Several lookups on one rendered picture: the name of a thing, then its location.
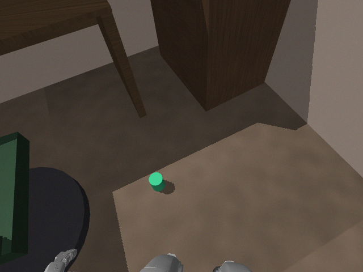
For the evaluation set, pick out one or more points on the can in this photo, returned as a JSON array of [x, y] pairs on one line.
[[157, 182]]

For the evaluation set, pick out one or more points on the left robot hand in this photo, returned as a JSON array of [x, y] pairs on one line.
[[61, 261]]

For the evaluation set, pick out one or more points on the desk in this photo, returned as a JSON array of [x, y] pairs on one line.
[[28, 22]]

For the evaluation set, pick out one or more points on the office chair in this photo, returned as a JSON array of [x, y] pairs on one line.
[[43, 211]]

